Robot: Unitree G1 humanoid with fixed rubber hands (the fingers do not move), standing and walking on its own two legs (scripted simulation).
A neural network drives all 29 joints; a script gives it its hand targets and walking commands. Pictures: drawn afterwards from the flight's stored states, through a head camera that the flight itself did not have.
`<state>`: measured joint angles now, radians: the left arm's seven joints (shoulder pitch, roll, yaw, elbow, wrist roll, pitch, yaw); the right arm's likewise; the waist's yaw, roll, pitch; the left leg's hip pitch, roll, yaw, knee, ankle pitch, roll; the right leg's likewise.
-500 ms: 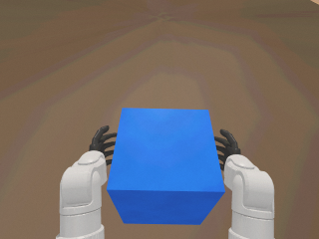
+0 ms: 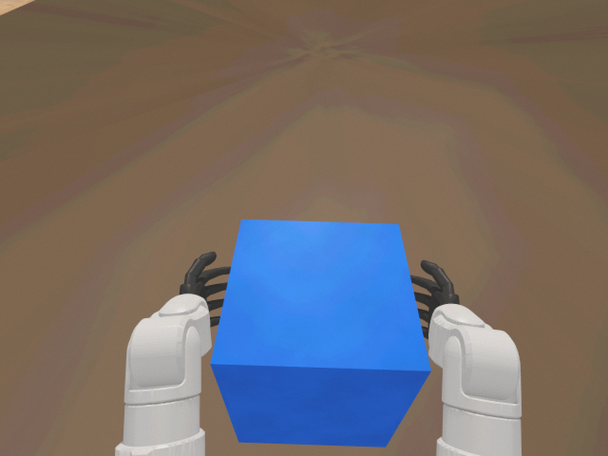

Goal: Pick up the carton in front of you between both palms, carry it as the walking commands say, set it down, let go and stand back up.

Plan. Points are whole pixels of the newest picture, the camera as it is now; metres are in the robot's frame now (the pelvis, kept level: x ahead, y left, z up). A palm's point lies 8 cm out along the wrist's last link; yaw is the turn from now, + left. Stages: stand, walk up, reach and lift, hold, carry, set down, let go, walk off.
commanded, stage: carry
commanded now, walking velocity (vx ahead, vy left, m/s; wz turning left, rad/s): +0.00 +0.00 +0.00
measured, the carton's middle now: (315, 337) +0.28 +0.00 +0.02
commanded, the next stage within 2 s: hold in 1.70 s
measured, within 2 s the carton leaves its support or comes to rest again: neither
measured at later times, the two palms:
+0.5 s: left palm (199, 328) +0.27 +0.15 +0.06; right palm (432, 329) +0.27 -0.15 +0.06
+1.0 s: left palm (193, 340) +0.26 +0.15 +0.05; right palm (426, 341) +0.26 -0.14 +0.04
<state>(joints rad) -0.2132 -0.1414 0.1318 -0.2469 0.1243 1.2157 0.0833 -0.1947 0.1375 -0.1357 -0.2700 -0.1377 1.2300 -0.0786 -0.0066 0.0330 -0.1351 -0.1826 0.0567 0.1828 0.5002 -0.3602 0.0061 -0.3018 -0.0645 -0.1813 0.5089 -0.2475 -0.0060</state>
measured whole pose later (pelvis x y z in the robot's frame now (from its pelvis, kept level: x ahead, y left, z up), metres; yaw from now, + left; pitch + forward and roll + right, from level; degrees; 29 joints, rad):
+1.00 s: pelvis -0.04 +0.00 +0.00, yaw +1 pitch +2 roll +0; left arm -0.26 -0.15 0.21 0.21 0.26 0.71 0.01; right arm -0.25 0.15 -0.20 0.20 -0.25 0.72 -0.02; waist 0.00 0.00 -0.10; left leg -0.23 0.04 0.18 0.52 -0.32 0.02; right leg -0.33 -0.08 -0.18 0.50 -0.19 -0.01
